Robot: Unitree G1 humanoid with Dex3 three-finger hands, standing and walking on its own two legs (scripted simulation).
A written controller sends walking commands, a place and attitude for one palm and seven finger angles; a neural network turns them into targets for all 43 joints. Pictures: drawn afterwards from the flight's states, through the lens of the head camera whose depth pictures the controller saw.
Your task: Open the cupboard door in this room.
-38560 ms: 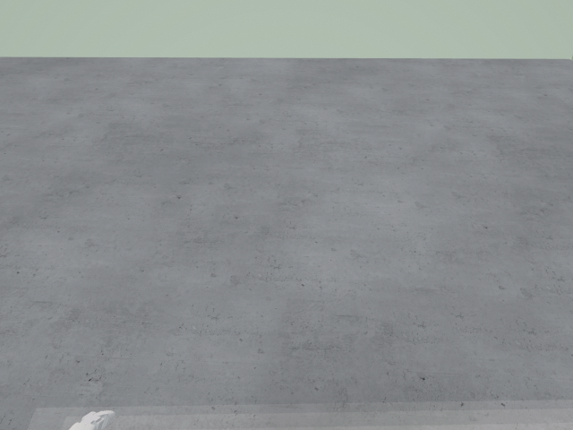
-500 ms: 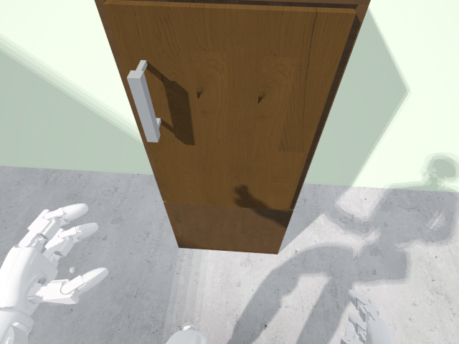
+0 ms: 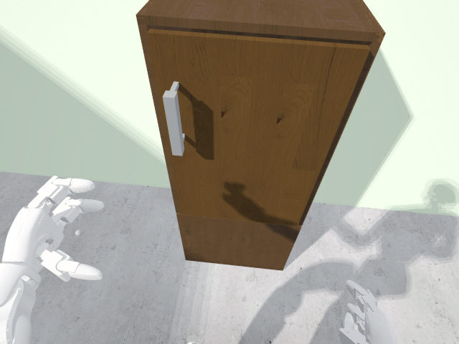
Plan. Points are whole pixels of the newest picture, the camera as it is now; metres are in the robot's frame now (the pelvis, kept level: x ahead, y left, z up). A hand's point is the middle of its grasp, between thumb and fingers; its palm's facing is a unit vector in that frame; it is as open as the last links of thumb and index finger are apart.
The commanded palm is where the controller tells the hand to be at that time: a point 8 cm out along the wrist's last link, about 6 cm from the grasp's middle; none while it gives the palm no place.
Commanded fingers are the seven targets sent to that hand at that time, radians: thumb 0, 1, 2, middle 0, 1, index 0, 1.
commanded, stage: raise the hand with hooked fingers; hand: left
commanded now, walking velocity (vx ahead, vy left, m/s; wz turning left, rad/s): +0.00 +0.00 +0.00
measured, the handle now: (176, 119) +0.54 +0.16 +0.10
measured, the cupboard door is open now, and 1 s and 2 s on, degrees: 0 0 0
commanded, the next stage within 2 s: move the hooked fingers beside the handle in 0.78 s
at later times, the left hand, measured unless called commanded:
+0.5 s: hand (78, 199) +0.30 +0.27 +0.12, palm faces +0.00 -1.00 -0.03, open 14.0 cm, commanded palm +0.27 +0.31 +0.12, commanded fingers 0.00 -0.50 0.30 -0.30 -1.20 -0.30 -1.20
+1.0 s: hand (90, 196) +0.31 +0.25 +0.12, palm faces +0.03 -1.00 -0.03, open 14.0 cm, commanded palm +0.29 +0.30 +0.12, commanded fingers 0.00 -0.50 0.30 -0.30 -1.20 -0.30 -1.20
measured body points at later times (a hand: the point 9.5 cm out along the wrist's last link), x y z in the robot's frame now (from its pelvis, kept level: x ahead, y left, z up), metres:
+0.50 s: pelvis +0.00 -0.01 +0.01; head +0.02 +0.00 +0.46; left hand +0.29 +0.32 +0.12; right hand +0.15 -0.26 -0.06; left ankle +0.05 +0.09 -0.71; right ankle -0.01 -0.13 -0.71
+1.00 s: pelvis +0.01 -0.02 +0.01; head +0.02 -0.03 +0.46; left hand +0.30 +0.30 +0.12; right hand +0.16 -0.27 -0.07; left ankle +0.05 +0.09 -0.71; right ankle -0.01 -0.13 -0.71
